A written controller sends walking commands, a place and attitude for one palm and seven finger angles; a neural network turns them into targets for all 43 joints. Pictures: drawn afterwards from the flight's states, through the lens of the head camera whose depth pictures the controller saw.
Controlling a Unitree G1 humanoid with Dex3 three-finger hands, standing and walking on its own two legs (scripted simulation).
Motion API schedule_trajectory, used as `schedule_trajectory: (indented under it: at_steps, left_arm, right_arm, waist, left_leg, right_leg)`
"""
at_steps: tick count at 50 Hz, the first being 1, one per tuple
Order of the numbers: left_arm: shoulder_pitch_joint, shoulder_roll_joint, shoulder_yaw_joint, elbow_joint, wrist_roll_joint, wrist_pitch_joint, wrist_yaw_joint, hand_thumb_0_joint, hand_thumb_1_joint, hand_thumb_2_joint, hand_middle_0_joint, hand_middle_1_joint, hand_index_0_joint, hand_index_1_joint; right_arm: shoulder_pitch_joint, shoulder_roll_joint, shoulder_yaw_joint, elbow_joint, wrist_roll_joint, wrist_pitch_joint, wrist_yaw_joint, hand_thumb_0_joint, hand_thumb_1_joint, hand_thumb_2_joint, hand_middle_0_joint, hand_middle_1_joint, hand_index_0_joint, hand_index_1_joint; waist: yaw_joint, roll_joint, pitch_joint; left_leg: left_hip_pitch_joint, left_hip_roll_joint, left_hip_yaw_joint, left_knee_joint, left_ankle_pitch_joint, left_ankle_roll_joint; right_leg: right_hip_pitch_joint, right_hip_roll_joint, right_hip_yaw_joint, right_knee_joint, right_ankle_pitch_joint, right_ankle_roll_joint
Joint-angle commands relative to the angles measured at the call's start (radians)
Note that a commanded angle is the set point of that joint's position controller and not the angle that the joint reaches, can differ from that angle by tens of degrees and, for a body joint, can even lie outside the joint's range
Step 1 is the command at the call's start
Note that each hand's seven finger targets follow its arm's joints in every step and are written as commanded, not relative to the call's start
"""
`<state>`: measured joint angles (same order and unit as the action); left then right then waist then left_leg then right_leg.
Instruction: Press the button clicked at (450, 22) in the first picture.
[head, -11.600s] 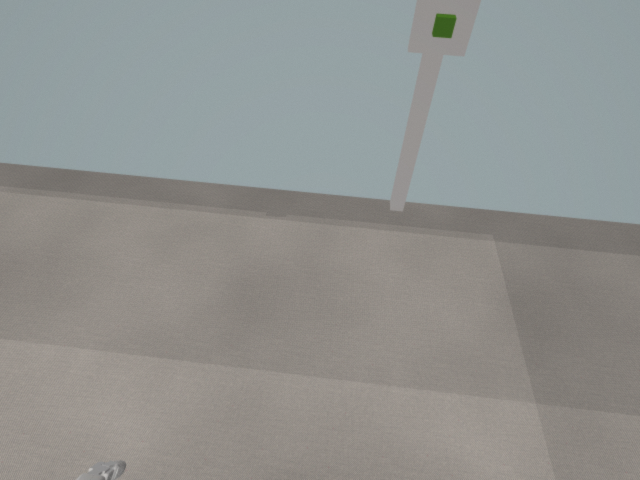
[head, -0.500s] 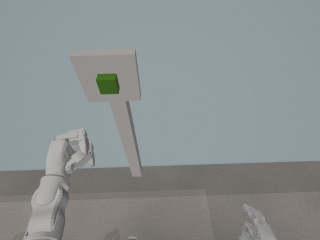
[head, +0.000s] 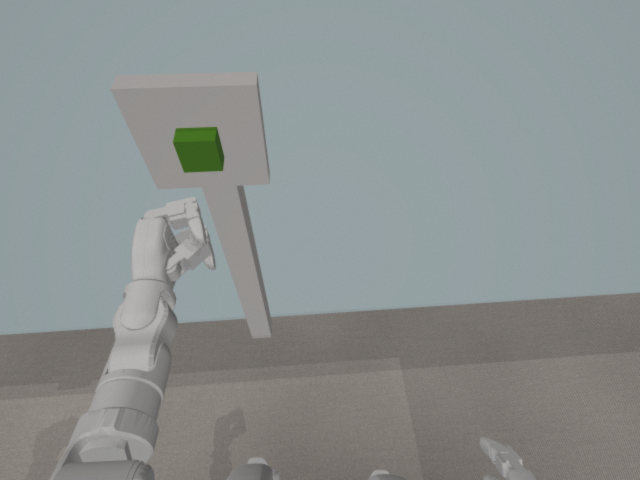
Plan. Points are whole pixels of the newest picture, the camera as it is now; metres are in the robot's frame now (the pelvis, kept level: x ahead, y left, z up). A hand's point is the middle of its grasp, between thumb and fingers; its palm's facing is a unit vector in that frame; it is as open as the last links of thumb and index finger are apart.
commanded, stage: aim a knuckle at the button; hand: left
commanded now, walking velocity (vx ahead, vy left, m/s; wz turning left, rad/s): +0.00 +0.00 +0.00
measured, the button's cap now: (200, 148) +0.54 +0.18 +0.09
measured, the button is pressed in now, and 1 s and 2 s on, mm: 0 0 6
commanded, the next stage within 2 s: press the button with the knuckle in 0.94 s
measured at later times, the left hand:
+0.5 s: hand (219, 218) +0.44 +0.14 +0.06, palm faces +0.09 -1.00 -0.01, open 3.1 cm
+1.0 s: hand (220, 227) +0.42 +0.14 +0.06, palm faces +0.09 -1.00 -0.01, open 3.1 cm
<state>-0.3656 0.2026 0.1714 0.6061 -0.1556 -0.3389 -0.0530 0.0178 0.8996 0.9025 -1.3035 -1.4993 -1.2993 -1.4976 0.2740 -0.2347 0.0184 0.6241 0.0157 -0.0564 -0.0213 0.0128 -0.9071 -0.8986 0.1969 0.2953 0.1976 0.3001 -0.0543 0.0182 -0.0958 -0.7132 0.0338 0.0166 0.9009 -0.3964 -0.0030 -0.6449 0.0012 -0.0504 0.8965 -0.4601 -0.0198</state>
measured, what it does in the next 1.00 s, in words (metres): stands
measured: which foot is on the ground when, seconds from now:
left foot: down 0.00-1.00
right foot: down 0.00-1.00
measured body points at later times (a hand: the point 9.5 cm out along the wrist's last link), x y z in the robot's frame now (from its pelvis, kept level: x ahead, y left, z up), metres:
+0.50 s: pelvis +0.00 +0.00 -0.01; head +0.07 +0.00 +0.44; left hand +0.42 +0.20 +0.06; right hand +0.04 -0.25 -0.13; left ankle +0.03 +0.12 -0.69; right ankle -0.01 -0.11 -0.69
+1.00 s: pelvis +0.00 +0.00 -0.01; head +0.06 +0.00 +0.44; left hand +0.41 +0.19 +0.07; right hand +0.08 -0.25 -0.12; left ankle +0.03 +0.12 -0.69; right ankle -0.01 -0.11 -0.69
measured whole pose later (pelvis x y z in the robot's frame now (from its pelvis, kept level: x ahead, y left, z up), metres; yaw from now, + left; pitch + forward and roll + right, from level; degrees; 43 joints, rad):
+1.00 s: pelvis +0.00 +0.00 -0.01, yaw -1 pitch +14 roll -1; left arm -0.53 0.20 0.20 0.82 -0.12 -0.42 0.01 0.02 0.90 0.90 -1.30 -1.50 -1.30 -1.50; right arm 0.31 -0.24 0.01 0.61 0.01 0.02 0.02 0.01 -0.91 -0.90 0.20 0.30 0.20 0.30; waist -0.07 0.02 -0.12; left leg -0.78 0.04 0.02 0.94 -0.40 0.00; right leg -0.71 0.01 -0.05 0.93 -0.46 -0.02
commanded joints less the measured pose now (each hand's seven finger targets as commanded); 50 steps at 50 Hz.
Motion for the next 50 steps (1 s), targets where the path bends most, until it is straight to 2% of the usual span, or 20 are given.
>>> schedule_trajectory:
  at_steps: [1,2,5,6,9,12,15,16,20,23,26,27,28,33,35,37,40,44,47,50]
  left_arm:
    - [-0.397,0.152,0.048,-0.135,0.007,-0.086,0.021,0.000,0.900,0.900,-1.300,-1.500,-1.300,-1.500]
    - [-0.429,0.143,0.043,-0.110,0.009,-0.088,0.023,0.000,0.900,0.900,-1.300,-1.500,-1.300,-1.500]
    - [-0.502,0.159,0.054,-0.059,0.021,-0.102,0.032,0.000,0.900,0.900,-1.300,-1.500,-1.300,-1.500]
    - [-0.521,0.122,0.028,-0.062,0.023,-0.109,0.033,0.000,0.900,0.900,-1.300,-1.500,-1.300,-1.500]
    - [-0.591,0.117,0.028,0.000,0.029,-0.124,0.048,0.000,0.900,0.900,-1.300,-1.500,-1.300,-1.500]
    - [-0.659,0.187,0.086,0.081,0.045,-0.135,0.069,0.000,0.900,0.900,-1.300,-1.500,-1.300,-1.500]
    - [-0.610,0.262,0.160,0.093,0.057,-0.148,0.076,0.000,0.900,0.900,-1.300,-1.500,-1.300,-1.500]
    - [-0.583,0.260,0.161,0.076,0.058,-0.153,0.073,0.000,0.900,0.900,-1.300,-1.500,-1.300,-1.500]
    - [-0.545,0.210,0.121,0.033,0.044,-0.157,0.050,0.000,0.900,0.900,-1.300,-1.500,-1.300,-1.500]
    - [-0.539,0.147,0.067,0.012,0.031,-0.146,0.039,0.000,0.900,0.900,-1.300,-1.500,-1.300,-1.500]
    - [-0.539,0.149,0.064,0.015,0.031,-0.142,0.049,0.000,0.900,0.900,-1.300,-1.500,-1.300,-1.500]
    - [-0.560,0.122,0.043,-0.001,0.028,-0.144,0.051,0.000,0.900,0.900,-1.300,-1.500,-1.300,-1.500]
    - [-0.562,0.156,0.068,-0.010,0.034,-0.149,0.057,0.000,0.900,0.900,-1.300,-1.500,-1.300,-1.500]
    - [-0.610,0.148,0.051,-0.014,0.048,-0.171,0.076,0.000,0.900,0.900,-1.300,-1.500,-1.300,-1.500]
    - [-0.602,0.174,0.074,-0.002,0.050,-0.173,0.081,0.000,0.900,0.900,-1.300,-1.500,-1.300,-1.500]
    - [-0.592,0.144,0.051,0.025,0.050,-0.164,0.077,0.000,0.900,0.900,-1.300,-1.500,-1.300,-1.500]
    - [-0.550,0.169,0.077,0.033,0.047,-0.155,0.073,0.000,0.900,0.900,-1.300,-1.500,-1.300,-1.500]
    - [-0.516,0.137,0.055,0.015,0.036,-0.148,0.060,0.000,0.900,0.900,-1.300,-1.500,-1.300,-1.500]
    - [-0.534,0.126,0.043,0.003,0.032,-0.148,0.055,0.000,0.900,0.900,-1.300,-1.500,-1.300,-1.500]
    - [-0.545,0.124,0.032,-0.045,0.035,-0.159,0.057,0.000,0.900,0.900,-1.300,-1.500,-1.300,-1.500]
  right_arm:
    - [0.039,-0.145,-0.060,-0.096,-0.008,-0.020,-0.002,0.000,-0.900,-0.900,0.200,0.300,0.200,0.300]
    - [0.045,-0.144,-0.061,-0.091,-0.008,-0.017,0.000,0.000,-0.900,-0.900,0.200,0.300,0.200,0.300]
    - [0.072,-0.150,-0.066,-0.082,-0.014,-0.005,0.004,0.000,-0.900,-0.900,0.200,0.300,0.200,0.300]
    - [0.072,-0.145,-0.068,-0.082,-0.014,-0.004,0.009,0.000,-0.900,-0.900,0.200,0.300,0.200,0.300]
    - [0.094,-0.147,-0.071,-0.063,-0.018,0.004,0.017,0.000,-0.900,-0.900,0.200,0.300,0.200,0.300]
    - [0.110,-0.155,-0.070,-0.053,-0.025,0.017,0.016,0.000,-0.900,-0.900,0.200,0.300,0.200,0.300]
    - [0.124,-0.158,-0.070,-0.071,-0.033,0.033,0.019,0.000,-0.900,-0.900,0.200,0.300,0.200,0.300]
    - [0.118,-0.153,-0.070,-0.085,-0.029,0.038,0.021,0.000,-0.900,-0.900,0.200,0.300,0.200,0.300]
    - [0.126,-0.151,-0.075,-0.101,-0.025,0.049,0.026,0.000,-0.900,-0.900,0.200,0.300,0.200,0.300]
    - [0.127,-0.148,-0.078,-0.098,-0.017,0.051,0.028,0.000,-0.900,-0.900,0.200,0.300,0.200,0.300]
    - [0.126,-0.153,-0.079,-0.091,-0.015,0.050,0.026,0.000,-0.900,-0.900,0.200,0.300,0.200,0.300]
    - [0.122,-0.147,-0.079,-0.088,-0.016,0.048,0.026,0.000,-0.900,-0.900,0.200,0.300,0.200,0.300]
    - [0.125,-0.151,-0.080,-0.083,-0.017,0.047,0.025,0.000,-0.900,-0.900,0.200,0.300,0.200,0.300]
    - [0.107,-0.146,-0.074,-0.081,-0.020,0.041,0.023,0.000,-0.900,-0.900,0.200,0.300,0.200,0.300]
    - [0.108,-0.151,-0.075,-0.078,-0.021,0.042,0.021,0.000,-0.900,-0.900,0.200,0.300,0.200,0.300]
    - [0.097,-0.146,-0.071,-0.084,-0.019,0.043,0.023,0.000,-0.900,-0.900,0.200,0.300,0.200,0.300]
    - [0.097,-0.149,-0.071,-0.095,-0.019,0.046,0.023,0.000,-0.900,-0.900,0.200,0.300,0.200,0.300]
    - [0.091,-0.146,-0.071,-0.108,-0.016,0.049,0.027,0.000,-0.900,-0.900,0.200,0.300,0.200,0.300]
    - [0.089,-0.145,-0.072,-0.105,-0.014,0.048,0.027,0.000,-0.900,-0.900,0.200,0.300,0.200,0.300]
    - [0.082,-0.145,-0.074,-0.107,-0.013,0.046,0.025,0.000,-0.900,-0.900,0.200,0.300,0.200,0.300]
  waist:
    - [-0.015,-0.016,-0.329]
    - [-0.021,0.008,-0.328]
    - [-0.027,-0.005,-0.356]
    - [-0.029,0.040,-0.381]
    - [-0.045,0.010,-0.372]
    - [-0.050,-0.022,-0.367]
    - [-0.016,-0.012,-0.428]
    - [-0.004,0.006,-0.444]
    - [-0.017,-0.005,-0.445]
    - [-0.031,0.005,-0.406]
    - [-0.039,-0.020,-0.365]
    - [-0.047,-0.004,-0.357]
    - [-0.037,0.008,-0.369]
    - [-0.042,0.022,-0.371]
    - [-0.041,0.010,-0.386]
    - [-0.041,0.014,-0.369]
    - [-0.026,0.004,-0.382]
    - [-0.023,-0.027,-0.371]
    - [-0.032,-0.033,-0.354]
    - [-0.034,0.007,-0.373]
  left_leg:
    - [0.216,-0.027,-0.023,-0.072,0.254,0.022]
    - [0.219,-0.028,-0.021,-0.068,0.249,0.022]
    - [0.216,-0.025,-0.031,-0.055,0.261,0.021]
    - [0.243,-0.025,-0.028,-0.050,0.282,0.019]
    - [0.225,-0.023,-0.034,-0.037,0.263,0.019]
    - [0.161,-0.029,-0.028,-0.031,0.219,0.026]
    - [0.149,-0.034,-0.017,-0.032,0.239,0.027]
    - [0.151,-0.036,-0.009,-0.034,0.249,0.027]
    - [0.186,-0.029,-0.007,-0.034,0.293,0.028]
    - [0.202,-0.025,-0.008,-0.045,0.268,0.025]
    - [0.189,-0.025,-0.010,-0.051,0.238,0.029]
    - [0.193,-0.027,-0.006,-0.050,0.231,0.031]
    - [0.199,-0.026,-0.011,-0.050,0.233,0.028]
    - [0.210,-0.029,-0.018,-0.050,0.207,0.027]
    - [0.219,-0.028,-0.021,-0.047,0.225,0.027]
    - [0.208,-0.030,-0.016,-0.049,0.215,0.026]
    - [0.197,-0.033,-0.013,-0.049,0.230,0.027]
    - [0.188,-0.034,-0.010,-0.051,0.238,0.028]
    - [0.186,-0.034,-0.010,-0.047,0.229,0.029]
    - [0.212,-0.033,-0.013,-0.045,0.241,0.029]
  right_leg:
    - [0.061,0.024,0.023,-0.101,0.359,0.009]
    - [0.046,0.024,0.024,-0.102,0.354,0.008]
    - [0.029,0.029,0.018,-0.084,0.348,0.004]
    - [0.012,0.028,0.019,-0.080,0.361,0.003]
    - [-0.016,0.033,0.015,-0.074,0.340,0.005]
    - [-0.010,0.031,0.027,-0.072,0.317,0.009]
    - [0.055,0.031,0.035,-0.063,0.349,0.006]
    - [0.069,0.031,0.039,-0.062,0.364,0.005]
    - [0.074,0.039,0.032,-0.065,0.409,0.004]
    - [0.045,0.043,0.025,-0.085,0.378,0.005]
    - [0.029,0.042,0.026,-0.098,0.350,0.007]
    - [0.023,0.040,0.029,-0.103,0.348,0.009]
    - [0.024,0.039,0.028,-0.098,0.344,0.007]
    - [0.006,0.037,0.028,-0.094,0.310,0.005]
    - [0.014,0.038,0.026,-0.089,0.324,0.004]
    - [0.008,0.037,0.026,-0.092,0.325,0.007]
    - [0.042,0.037,0.028,-0.090,0.348,0.004]
    - [0.059,0.037,0.029,-0.095,0.370,0.006]
    - [0.044,0.036,0.030,-0.098,0.366,0.008]
    - [0.037,0.034,0.031,-0.094,0.367,0.004]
